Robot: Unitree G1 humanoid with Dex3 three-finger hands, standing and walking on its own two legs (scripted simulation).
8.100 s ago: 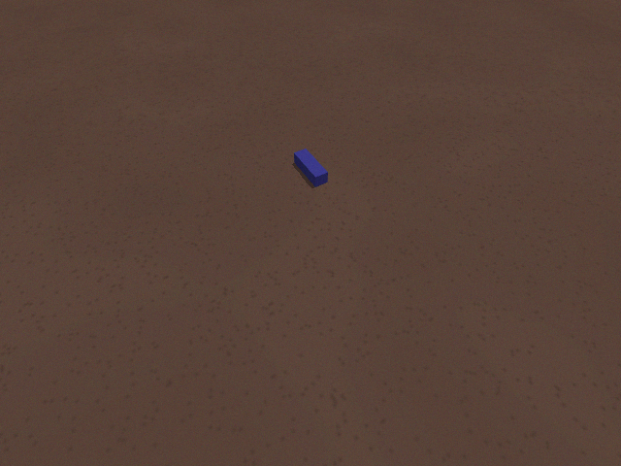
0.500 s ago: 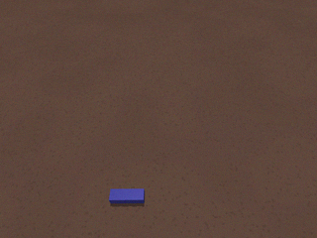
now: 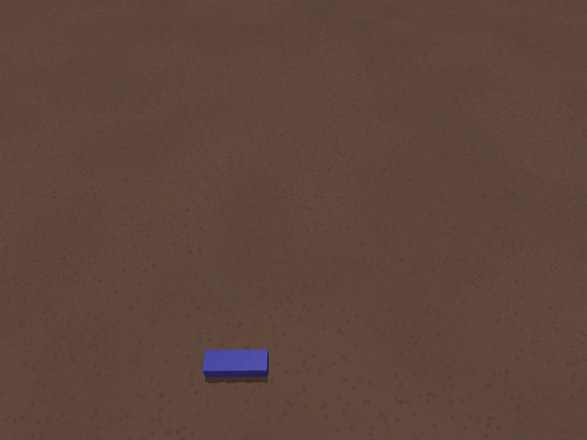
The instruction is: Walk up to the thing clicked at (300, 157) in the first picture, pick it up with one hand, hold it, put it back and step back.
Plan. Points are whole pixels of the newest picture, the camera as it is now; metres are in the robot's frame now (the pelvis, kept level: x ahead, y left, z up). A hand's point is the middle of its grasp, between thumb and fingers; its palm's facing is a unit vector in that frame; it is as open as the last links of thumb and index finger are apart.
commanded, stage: stand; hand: left
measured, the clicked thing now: (236, 363) +0.47 +0.22 -0.75
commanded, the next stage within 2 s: walk up in 0.24 s
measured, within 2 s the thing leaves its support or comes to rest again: neither
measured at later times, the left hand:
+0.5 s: hand out of the picture +0.08 +0.25 -0.16, palm faces +0.01 -0.94 -0.35, open 7.3 cm
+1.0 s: hand (160, 429) +0.17 +0.23 -0.16, palm faces +0.00 -0.94 -0.35, open 7.3 cm
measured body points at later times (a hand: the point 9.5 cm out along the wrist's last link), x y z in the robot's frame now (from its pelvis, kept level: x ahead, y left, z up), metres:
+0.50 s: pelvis +0.03 -0.02 -0.01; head +0.04 -0.02 +0.44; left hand +0.08 +0.29 -0.14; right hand +0.08 -0.33 -0.14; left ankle -0.01 +0.13 -0.75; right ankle +0.00 -0.13 -0.75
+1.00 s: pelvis +0.08 -0.02 -0.01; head +0.10 -0.03 +0.44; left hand +0.17 +0.28 -0.13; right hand +0.19 -0.32 -0.13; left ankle +0.05 +0.10 -0.75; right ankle +0.05 -0.15 -0.75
